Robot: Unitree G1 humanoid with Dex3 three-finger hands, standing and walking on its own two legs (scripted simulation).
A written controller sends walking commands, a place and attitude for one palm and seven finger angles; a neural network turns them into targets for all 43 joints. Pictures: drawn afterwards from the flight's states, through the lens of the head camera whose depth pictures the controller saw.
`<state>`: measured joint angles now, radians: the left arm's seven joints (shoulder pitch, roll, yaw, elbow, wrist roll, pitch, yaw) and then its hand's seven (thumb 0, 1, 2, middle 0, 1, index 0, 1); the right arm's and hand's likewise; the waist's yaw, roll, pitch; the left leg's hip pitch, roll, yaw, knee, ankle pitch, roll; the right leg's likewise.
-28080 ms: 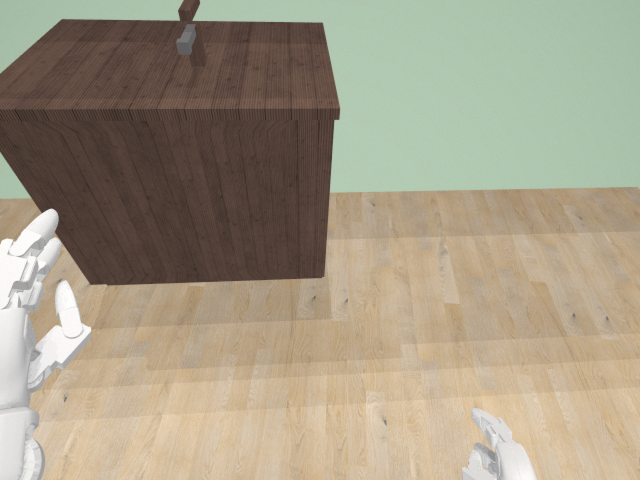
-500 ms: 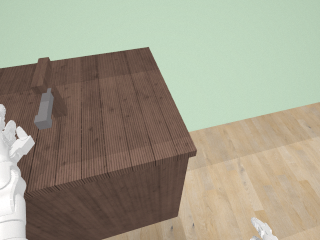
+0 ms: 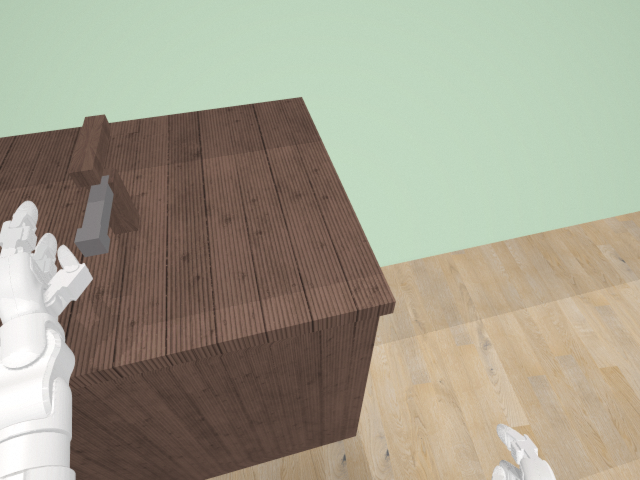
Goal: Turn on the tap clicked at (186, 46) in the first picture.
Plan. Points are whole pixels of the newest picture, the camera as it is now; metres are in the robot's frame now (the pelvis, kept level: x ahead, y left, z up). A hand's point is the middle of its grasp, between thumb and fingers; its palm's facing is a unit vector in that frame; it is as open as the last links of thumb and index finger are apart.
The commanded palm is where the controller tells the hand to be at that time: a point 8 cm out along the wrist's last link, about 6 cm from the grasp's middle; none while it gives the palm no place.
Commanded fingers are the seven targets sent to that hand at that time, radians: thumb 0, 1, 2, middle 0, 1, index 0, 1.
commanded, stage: push the lever round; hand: left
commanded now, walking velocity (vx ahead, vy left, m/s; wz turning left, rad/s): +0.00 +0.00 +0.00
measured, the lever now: (93, 240) +0.36 +0.32 +0.12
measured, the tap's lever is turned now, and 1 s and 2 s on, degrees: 0 19 45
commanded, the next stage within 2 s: none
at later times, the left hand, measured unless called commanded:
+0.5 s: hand (113, 260) +0.33 +0.28 +0.11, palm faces +0.55 -0.83 -0.08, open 7.8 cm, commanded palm +0.29 +0.32 +0.11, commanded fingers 0.00 0.90 0.90 -0.15 -0.15 -0.15 -0.15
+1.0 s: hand (133, 260) +0.33 +0.26 +0.11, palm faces +0.64 -0.77 -0.05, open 7.8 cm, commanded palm +0.29 +0.29 +0.11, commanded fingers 0.00 0.90 0.90 -0.15 -0.15 -0.15 -0.15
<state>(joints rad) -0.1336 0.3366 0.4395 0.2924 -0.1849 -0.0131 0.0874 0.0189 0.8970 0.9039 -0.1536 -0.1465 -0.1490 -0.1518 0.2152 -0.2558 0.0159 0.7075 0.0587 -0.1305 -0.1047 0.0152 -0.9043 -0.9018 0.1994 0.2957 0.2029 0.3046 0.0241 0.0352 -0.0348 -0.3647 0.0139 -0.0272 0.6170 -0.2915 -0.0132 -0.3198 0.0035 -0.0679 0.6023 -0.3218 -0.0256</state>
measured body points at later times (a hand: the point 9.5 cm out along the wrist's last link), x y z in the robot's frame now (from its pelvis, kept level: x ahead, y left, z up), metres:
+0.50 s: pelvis +0.00 -0.01 +0.00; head +0.01 -0.02 +0.45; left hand +0.30 +0.33 +0.12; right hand +0.15 -0.26 -0.11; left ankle +0.02 +0.13 -0.73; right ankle +0.00 -0.10 -0.73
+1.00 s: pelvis +0.00 +0.00 +0.00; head +0.00 -0.02 +0.45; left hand +0.29 +0.30 +0.12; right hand +0.16 -0.24 -0.10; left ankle +0.02 +0.13 -0.73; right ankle +0.00 -0.10 -0.73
